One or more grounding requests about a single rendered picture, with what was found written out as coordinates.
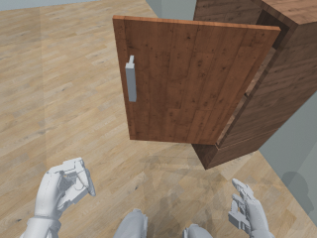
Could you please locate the robot left shin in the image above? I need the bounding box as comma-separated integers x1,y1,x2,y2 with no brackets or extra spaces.
133,208,142,213

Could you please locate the handle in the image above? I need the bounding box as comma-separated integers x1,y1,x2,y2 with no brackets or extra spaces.
125,56,137,102

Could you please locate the cupboard door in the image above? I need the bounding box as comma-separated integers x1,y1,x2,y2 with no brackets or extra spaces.
112,15,281,145

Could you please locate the robot left forearm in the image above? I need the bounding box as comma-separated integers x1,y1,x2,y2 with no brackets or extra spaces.
19,216,61,238

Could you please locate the right robot hand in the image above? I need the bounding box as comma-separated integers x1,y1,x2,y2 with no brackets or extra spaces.
228,178,269,235

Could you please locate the robot right thigh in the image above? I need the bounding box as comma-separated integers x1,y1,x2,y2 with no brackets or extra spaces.
182,226,213,238

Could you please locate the left robot hand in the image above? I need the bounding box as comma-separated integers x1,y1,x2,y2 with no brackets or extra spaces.
34,157,96,220

